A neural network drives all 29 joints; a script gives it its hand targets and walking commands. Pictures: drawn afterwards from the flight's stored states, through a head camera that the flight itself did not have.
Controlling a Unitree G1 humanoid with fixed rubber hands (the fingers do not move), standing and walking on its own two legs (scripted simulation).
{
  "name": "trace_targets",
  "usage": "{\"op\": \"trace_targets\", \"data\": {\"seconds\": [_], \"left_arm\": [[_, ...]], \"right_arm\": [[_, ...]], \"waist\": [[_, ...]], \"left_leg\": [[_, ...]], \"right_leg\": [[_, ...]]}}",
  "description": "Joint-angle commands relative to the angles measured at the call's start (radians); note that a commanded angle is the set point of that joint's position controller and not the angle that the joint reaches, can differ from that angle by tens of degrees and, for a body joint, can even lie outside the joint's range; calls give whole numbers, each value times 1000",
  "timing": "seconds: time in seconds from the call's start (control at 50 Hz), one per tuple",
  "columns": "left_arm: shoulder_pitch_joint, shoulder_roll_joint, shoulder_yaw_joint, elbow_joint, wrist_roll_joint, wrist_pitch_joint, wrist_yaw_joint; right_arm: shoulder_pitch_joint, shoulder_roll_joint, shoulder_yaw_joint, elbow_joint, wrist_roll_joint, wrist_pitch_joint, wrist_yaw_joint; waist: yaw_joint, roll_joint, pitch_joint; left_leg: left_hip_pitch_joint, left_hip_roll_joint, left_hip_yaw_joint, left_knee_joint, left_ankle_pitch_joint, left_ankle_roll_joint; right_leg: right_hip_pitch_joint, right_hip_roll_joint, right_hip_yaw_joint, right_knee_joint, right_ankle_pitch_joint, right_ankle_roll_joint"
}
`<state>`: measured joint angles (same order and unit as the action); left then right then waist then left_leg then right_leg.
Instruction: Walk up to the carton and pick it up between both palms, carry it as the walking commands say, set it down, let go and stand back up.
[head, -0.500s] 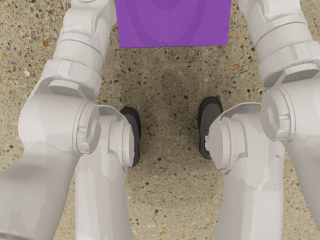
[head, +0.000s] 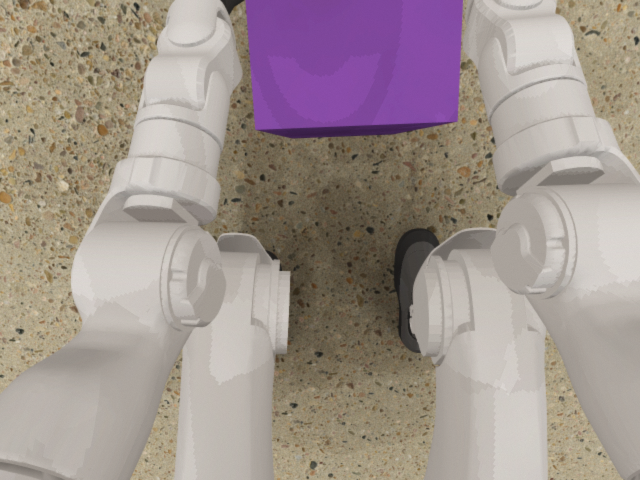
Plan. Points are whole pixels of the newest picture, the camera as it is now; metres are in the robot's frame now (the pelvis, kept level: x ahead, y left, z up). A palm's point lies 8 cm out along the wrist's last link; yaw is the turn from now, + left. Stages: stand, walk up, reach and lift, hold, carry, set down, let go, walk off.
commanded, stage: reach and lift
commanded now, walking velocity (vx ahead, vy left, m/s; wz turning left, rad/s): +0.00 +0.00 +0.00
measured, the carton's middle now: out of the picture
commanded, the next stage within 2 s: none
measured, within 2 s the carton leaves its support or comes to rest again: leaves its support in 0.28 s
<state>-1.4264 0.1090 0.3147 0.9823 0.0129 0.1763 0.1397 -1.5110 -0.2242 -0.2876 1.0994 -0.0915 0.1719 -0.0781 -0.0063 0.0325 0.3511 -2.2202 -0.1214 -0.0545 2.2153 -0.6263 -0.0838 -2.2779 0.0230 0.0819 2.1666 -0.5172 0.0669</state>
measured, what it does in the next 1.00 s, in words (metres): rises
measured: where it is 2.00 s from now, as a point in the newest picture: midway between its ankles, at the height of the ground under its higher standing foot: (338, 319)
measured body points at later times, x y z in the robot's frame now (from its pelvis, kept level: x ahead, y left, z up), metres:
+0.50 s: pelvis -0.01 -0.01 +0.02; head +0.36 -0.03 +0.26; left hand +0.55 +0.08 -0.14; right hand +0.56 -0.16 -0.15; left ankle +0.10 +0.13 -0.34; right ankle +0.13 -0.15 -0.34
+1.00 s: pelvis -0.02 -0.01 +0.06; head +0.35 -0.02 +0.30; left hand +0.55 +0.09 -0.09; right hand +0.55 -0.15 -0.10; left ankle +0.10 +0.13 -0.34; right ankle +0.13 -0.15 -0.34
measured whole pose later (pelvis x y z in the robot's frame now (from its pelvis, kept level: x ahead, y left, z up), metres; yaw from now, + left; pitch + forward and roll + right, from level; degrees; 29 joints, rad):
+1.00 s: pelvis -0.02 -0.01 +0.06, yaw +1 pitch +29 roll +1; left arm -1.47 0.05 0.38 0.75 0.10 0.32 0.19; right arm -1.48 -0.13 -0.40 0.78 -0.18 0.33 -0.13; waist -0.01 0.04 0.52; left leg -1.96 -0.14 -0.09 2.05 -0.59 -0.10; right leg -2.01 0.07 0.09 2.01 -0.50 0.08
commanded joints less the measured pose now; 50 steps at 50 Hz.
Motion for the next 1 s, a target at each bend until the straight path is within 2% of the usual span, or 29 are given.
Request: {"op": "trace_targets", "data": {"seconds": [0.0,0.02,0.14,0.16,0.2,0.24,0.28,0.32,0.36,0.4,0.42,0.44,0.5,0.52,0.54,0.6,0.62,0.66,0.68,0.74,0.76,0.78,0.8,0.82,0.84,0.88,0.94,0.96,0.98], "left_arm": [[-628,-926,-298,-176,-63,-26,-226],[-598,-945,-287,-166,-60,-26,-229],[-560,-957,-305,-160,-52,-31,-218],[-590,-982,-332,-200,-74,-31,-218],[-581,-1005,-361,-215,-86,-35,-211],[-599,-1014,-383,-250,-96,-39,-200],[-633,-1034,-443,-311,-124,-42,-189],[-679,-1025,-435,-334,-123,-32,-181],[-695,-1045,-437,-323,-120,-17,-173],[-725,-1016,-412,-319,-103,-4,-174],[-744,-1027,-421,-339,-104,3,-175],[-741,-1024,-400,-333,-99,9,-179],[-786,-1029,-408,-327,-101,33,-193],[-818,-1048,-413,-362,-122,37,-199],[-778,-1057,-415,-340,-115,49,-202],[-828,-1047,-398,-356,-114,64,-218],[-839,-1017,-390,-360,-103,66,-221],[-832,-1019,-379,-349,-82,73,-230],[-837,-1028,-400,-390,-91,75,-228],[-838,-1056,-441,-425,-120,89,-218],[-828,-1051,-430,-380,-112,97,-221],[-828,-1056,-416,-373,-101,98,-219],[-817,-1062,-401,-364,-99,102,-222],[-814,-1073,-410,-361,-96,103,-222],[-802,-1072,-391,-315,-80,111,-226],[-739,-1102,-377,-254,-55,117,-227],[-743,-1126,-364,-284,-46,118,-220],[-766,-1114,-381,-285,-52,117,-218],[-752,-1146,-409,-315,-73,115,-213]], "right_arm": [[-412,934,227,-92,38,-9,258],[-379,979,228,-61,29,3,265],[-359,986,230,-95,31,-3,274],[-336,1008,231,-86,32,1,272],[-382,1024,274,-152,56,-6,266],[-369,1031,294,-148,63,1,267],[-400,1069,339,-230,101,-4,258],[-447,1075,356,-229,124,10,259],[-501,1072,367,-280,125,18,255],[-503,1071,352,-245,104,41,254],[-535,1097,372,-268,126,49,256],[-536,1085,372,-260,105,60,253],[-565,1124,386,-231,113,84,256],[-565,1166,398,-254,120,91,256],[-613,1164,419,-316,134,88,254],[-630,1190,419,-317,127,105,242],[-612,1199,410,-289,112,116,243],[-609,1214,412,-286,107,123,244],[-627,1212,431,-331,122,119,241],[-666,1201,471,-400,150,121,230],[-672,1170,464,-377,129,126,227],[-669,1176,454,-367,124,127,232],[-675,1165,447,-385,118,127,230],[-696,1187,451,-416,119,124,230],[-647,1145,402,-336,78,133,233],[-614,1144,385,-338,63,130,247],[-650,1126,384,-346,63,128,256],[-621,1129,368,-320,50,132,259],[-654,1124,403,-390,66,125,258]], "waist": [[-51,25,-1150],[-62,-31,-1140],[-47,5,-1158],[-72,20,-1196],[-61,-3,-1259],[-71,-16,-1306],[-69,19,-1440],[-47,7,-1499],[-41,15,-1560],[-39,-8,-1530],[-20,9,-1603],[-33,-31,-1594],[-3,-34,-1652],[-10,-67,-1723],[16,-43,-1773],[3,-97,-1776],[25,-112,-1736],[37,-120,-1702],[43,-92,-1773],[26,-72,-1928],[20,-96,-1865],[31,-85,-1821],[11,-94,-1803],[17,-86,-1807],[-20,-76,-1716],[-15,-51,-1669],[-26,-5,-1721],[-49,-21,-1720],[-60,-15,-1809]], "left_leg": [[469,-87,155,-207,322,21],[453,-90,141,-209,329,30],[461,-90,141,-221,386,25],[474,-91,145,-213,404,21],[524,-99,136,-217,436,24],[537,-94,142,-209,461,20],[598,-94,150,-204,511,16],[647,-93,154,-214,475,17],[694,-90,158,-231,437,12],[652,-85,167,-243,367,13],[694,-85,175,-242,359,14],[659,-85,180,-240,350,14],[670,-74,189,-248,307,12],[693,-75,187,-251,322,16],[728,-76,182,-260,341,21],[660,-73,199,-258,324,29],[635,-72,201,-270,297,33],[599,-72,205,-281,276,36],[646,-71,204,-282,292,36],[777,-78,190,-291,369,34],[731,-76,191,-301,333,30],[735,-75,188,-310,314,32],[724,-72,189,-310,303,32],[726,-80,177,-325,302,39],[696,-74,178,-334,252,29],[704,-75,175,-336,266,26],[784,-82,162,-354,300,20],[772,-80,162,-352,293,15],[840,-84,152,-351,348,15]], "right_leg": [[571,104,-154,-130,266,-61],[579,102,-160,-130,286,-56],[546,101,-160,-124,330,-53],[572,104,-157,-130,354,-59],[585,106,-176,-121,364,-47],[613,105,-174,-124,393,-48],[680,113,-170,-123,447,-42],[678,111,-184,-131,396,-32],[695,114,-183,-154,345,-38],[728,114,-186,-173,299,-32],[763,115,-180,-177,290,-31],[791,111,-182,-185,295,-28],[847,106,-175,-198,265,-30],[909,109,-176,-203,289,-23],[916,112,-180,-193,299,-22],[985,116,-173,-223,320,-21],[960,115,-172,-229,292,-17],[957,117,-168,-244,281,-14],[987,118,-158,-250,287,-18],[1046,116,-169,-248,340,-16],[1018,114,-179,-258,308,-14],[972,113,-174,-263,270,-20],[977,114,-171,-282,262,-20],[972,117,-180,-274,271,-17],[930,115,-186,-289,216,-26],[877,117,-181,-291,223,-34],[876,115,-194,-298,218,-34],[872,114,-195,-302,218,-36],[912,117,-203,-292,264,-33]]}}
